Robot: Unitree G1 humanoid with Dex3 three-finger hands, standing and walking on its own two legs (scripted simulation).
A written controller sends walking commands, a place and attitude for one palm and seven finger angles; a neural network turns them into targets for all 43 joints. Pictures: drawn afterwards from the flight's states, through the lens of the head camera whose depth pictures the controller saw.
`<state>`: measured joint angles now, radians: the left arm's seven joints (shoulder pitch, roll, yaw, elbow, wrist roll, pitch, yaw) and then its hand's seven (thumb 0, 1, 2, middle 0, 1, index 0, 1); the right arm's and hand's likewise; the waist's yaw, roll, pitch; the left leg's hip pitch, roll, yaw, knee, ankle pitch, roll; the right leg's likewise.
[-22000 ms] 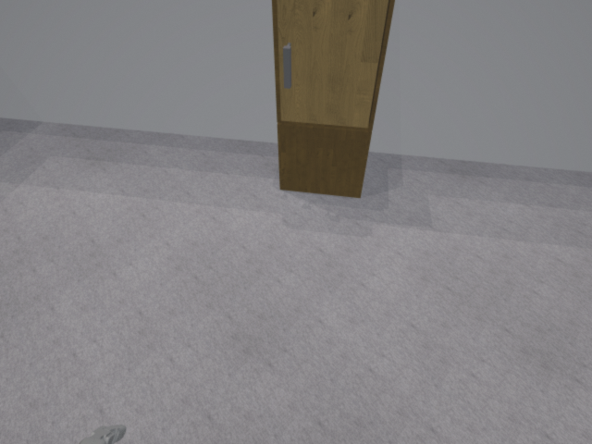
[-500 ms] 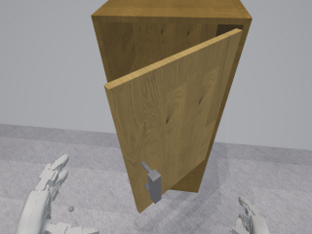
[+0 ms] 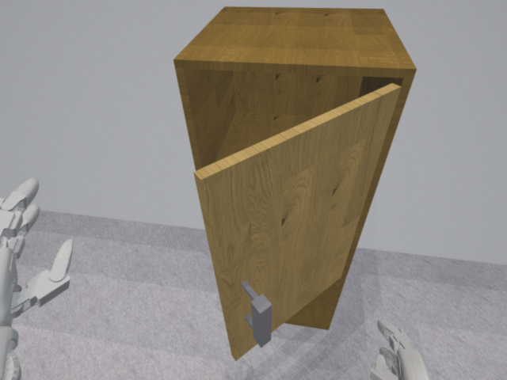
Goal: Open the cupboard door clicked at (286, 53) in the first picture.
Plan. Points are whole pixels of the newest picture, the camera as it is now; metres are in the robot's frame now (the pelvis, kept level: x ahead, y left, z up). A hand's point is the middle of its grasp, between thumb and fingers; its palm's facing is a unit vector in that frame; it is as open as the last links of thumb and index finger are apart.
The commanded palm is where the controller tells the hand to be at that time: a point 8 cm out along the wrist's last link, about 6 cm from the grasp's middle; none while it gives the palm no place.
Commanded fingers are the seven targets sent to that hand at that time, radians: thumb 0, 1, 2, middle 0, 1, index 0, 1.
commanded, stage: draw the hand back to the body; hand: left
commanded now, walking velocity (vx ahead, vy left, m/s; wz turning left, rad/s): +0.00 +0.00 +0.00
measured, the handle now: (254, 313) +0.27 +0.04 -0.09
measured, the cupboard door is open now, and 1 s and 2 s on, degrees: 46 46 46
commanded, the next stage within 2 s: step back with the hand held close in 0.38 s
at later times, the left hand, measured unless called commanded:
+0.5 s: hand (58, 273) +0.18 +0.25 +0.18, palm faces +0.47 -0.79 -0.40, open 7.4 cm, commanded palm +0.13 +0.29 +0.18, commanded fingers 0.00 0.90 0.90 -0.20 -0.30 -0.20 -0.30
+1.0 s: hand (38, 296) +0.15 +0.26 +0.17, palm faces +0.36 -0.78 -0.52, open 7.4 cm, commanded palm +0.10 +0.30 +0.18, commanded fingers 0.00 0.90 0.90 -0.20 -0.30 -0.20 -0.30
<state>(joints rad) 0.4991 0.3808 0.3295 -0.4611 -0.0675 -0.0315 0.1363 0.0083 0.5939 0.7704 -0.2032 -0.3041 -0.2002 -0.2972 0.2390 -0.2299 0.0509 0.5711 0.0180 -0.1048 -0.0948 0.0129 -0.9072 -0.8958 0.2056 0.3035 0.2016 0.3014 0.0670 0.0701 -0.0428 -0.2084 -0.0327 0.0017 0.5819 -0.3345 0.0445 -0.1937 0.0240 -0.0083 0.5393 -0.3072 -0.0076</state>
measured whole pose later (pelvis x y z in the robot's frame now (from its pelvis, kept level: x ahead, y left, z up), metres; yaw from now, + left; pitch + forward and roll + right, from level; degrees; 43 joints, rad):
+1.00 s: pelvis -0.06 +0.01 +0.01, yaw -3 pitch -1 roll -1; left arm 0.56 0.43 0.42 -0.47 -0.03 -0.17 0.14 0.02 0.89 0.90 -0.22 -0.30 -0.21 -0.30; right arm 0.19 -0.24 -0.01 0.56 0.01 -0.01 -0.08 0.01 -0.91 -0.90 0.20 0.30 0.20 0.30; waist 0.00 0.03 0.01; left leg -0.27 -0.02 0.05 0.48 -0.19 0.05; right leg -0.27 0.03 0.04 0.44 -0.14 0.00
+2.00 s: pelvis -0.33 +0.01 -0.01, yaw -7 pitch +1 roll -2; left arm 0.54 0.50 0.47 -0.67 -0.04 -0.26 0.13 0.02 0.88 0.90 -0.22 -0.31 -0.21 -0.30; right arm 0.18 -0.15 0.04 0.65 0.01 -0.13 -0.04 0.01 -0.91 -0.90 0.21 0.30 0.21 0.30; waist 0.04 -0.07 -0.01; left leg -0.54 0.03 0.10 0.69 -0.16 -0.01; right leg -0.06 0.02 0.03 0.55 -0.49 0.00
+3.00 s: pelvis -0.53 -0.01 +0.01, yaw -4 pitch +0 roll +3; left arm 0.53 0.36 0.39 -0.39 -0.01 -0.23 0.14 0.02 0.88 0.90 -0.22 -0.30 -0.21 -0.30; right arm 0.23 -0.26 -0.05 0.68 0.00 -0.13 -0.08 0.01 -0.91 -0.90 0.21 0.30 0.20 0.30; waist 0.01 0.00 0.01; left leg -0.50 0.03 0.08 0.89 -0.22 0.01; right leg -0.22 -0.05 -0.07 0.49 -0.27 -0.05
